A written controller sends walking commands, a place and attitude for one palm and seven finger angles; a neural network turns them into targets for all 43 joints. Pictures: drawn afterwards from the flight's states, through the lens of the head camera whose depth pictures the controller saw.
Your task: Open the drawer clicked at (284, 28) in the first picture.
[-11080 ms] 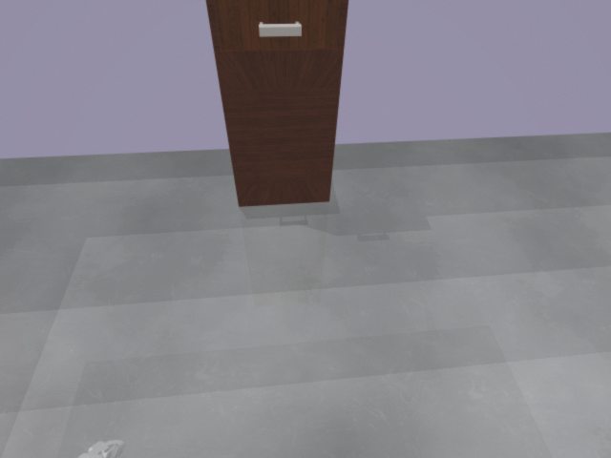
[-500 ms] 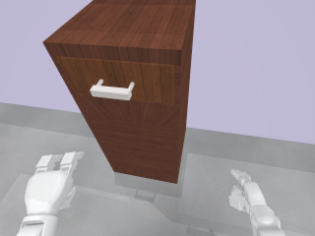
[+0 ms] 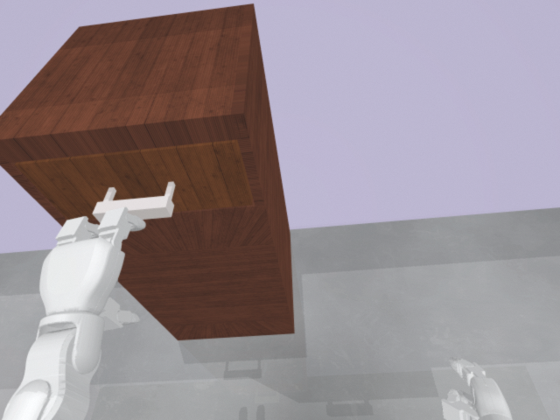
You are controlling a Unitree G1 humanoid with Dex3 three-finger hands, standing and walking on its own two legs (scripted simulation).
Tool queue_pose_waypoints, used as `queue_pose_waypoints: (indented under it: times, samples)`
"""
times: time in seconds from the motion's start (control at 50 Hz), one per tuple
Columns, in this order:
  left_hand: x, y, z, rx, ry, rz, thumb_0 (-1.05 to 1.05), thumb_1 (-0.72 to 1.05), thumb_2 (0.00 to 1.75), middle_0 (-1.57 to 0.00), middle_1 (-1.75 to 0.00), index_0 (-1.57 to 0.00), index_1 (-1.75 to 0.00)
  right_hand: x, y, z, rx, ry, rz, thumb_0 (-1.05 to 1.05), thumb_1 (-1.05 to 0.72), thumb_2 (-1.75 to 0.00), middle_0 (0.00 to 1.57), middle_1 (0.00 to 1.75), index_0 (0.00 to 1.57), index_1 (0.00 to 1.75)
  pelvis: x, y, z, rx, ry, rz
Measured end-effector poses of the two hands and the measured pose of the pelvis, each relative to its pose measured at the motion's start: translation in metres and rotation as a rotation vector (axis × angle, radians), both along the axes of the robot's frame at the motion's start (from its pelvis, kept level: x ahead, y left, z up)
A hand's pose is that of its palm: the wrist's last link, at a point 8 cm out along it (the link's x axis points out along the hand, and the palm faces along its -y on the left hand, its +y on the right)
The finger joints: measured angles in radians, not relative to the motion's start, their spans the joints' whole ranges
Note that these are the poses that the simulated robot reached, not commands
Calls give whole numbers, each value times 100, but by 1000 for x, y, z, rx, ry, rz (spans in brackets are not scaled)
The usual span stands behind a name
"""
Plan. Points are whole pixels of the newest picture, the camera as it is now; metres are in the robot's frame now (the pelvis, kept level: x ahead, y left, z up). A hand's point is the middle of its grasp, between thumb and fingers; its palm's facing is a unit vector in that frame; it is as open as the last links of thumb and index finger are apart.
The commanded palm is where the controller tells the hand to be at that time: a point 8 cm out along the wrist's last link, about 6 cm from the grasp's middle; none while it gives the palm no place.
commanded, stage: raise the hand with hooked fingers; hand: left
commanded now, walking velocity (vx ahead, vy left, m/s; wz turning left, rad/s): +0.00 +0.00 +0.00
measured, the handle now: (137, 199) +0.45 +0.31 +0.05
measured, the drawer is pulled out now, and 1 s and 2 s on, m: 0.00 0.00 0.00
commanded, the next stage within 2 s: move the hooked fingers above the handle in 0.76 s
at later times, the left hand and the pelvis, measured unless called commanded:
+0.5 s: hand (41, 244) +0.28 +0.32 +0.16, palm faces +0.07 -0.08 -0.99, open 13.9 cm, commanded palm +0.24 +0.31 +0.22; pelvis -0.03 +0.06 +0.01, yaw +2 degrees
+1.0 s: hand (48, 262) +0.27 +0.31 +0.14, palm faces +0.04 -0.07 -1.00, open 13.9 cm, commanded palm +0.25 +0.32 +0.21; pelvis -0.04 +0.07 +0.01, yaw +3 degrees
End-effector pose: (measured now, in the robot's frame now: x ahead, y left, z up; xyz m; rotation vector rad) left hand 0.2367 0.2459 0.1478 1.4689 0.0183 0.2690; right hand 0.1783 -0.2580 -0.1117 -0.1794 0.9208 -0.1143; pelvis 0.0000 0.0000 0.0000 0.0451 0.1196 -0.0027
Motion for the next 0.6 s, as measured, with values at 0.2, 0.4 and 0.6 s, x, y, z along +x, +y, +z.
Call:
queue_pose_waypoints:
  times: [0.2, 0.4, 0.6]
  samples:
    - [13, 19, 32, 9, 4, -43, 0, -43, 33, -32, -116, -31, -116, 23, 63, 23, 52, -94, 69, 1, -91, -90, 20, 30, 20, 30, -10, 24, 6, -20, -71, 14]
    - [22, 64, 71, 24, 16, 21, 0, -48, 30, -32, -120, -31, -120, 22, 126, 40, 102, -142, 172, 1, -91, -90, 20, 30, 20, 30, -28, 49, 11, -37, -124, 39]
    - [9, 71, 46, 4, 133, -125, -1, -49, 30, -32, -120, -31, -120, -18, 132, 32, 67, -63, 171, 1, -91, -90, 20, 30, 20, 30, -36, 70, 13, -48, -131, 33]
